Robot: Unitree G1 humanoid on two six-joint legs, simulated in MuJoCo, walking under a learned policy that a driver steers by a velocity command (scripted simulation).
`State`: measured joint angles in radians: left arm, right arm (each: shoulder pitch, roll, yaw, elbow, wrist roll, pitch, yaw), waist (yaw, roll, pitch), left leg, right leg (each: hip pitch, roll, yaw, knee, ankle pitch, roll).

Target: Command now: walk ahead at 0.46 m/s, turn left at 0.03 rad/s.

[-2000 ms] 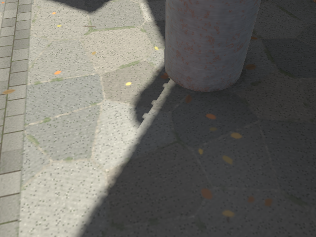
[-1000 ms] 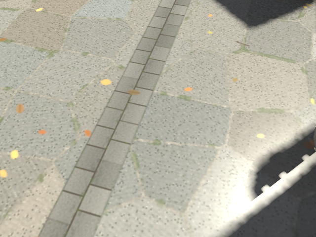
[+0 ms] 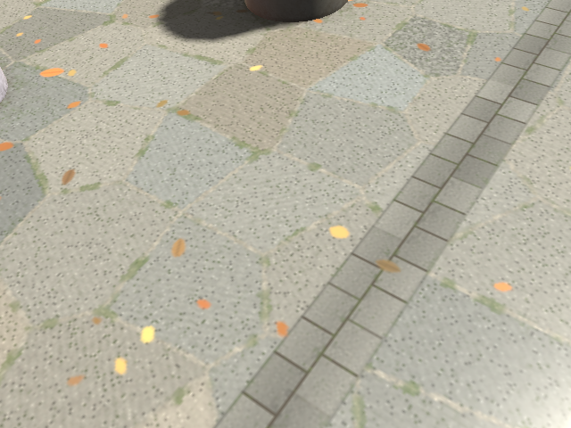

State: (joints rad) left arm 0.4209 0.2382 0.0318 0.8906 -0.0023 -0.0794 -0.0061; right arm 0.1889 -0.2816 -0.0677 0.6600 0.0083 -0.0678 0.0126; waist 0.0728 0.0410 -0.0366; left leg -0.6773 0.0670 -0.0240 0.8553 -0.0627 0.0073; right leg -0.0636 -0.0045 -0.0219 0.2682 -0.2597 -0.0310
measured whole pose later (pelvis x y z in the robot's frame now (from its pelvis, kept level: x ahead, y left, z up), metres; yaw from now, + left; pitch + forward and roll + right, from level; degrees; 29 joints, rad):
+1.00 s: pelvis +0.53 -0.04 +0.00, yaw -20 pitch +2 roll +1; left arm 0.32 0.27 0.06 0.70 -0.01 -0.05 -0.02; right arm 0.12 -0.30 -0.05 0.71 -0.01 -0.10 0.00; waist 0.04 0.03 0.04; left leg -0.65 0.11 -0.08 1.01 -0.23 -0.04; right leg -0.24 0.11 0.07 0.37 -0.16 -0.10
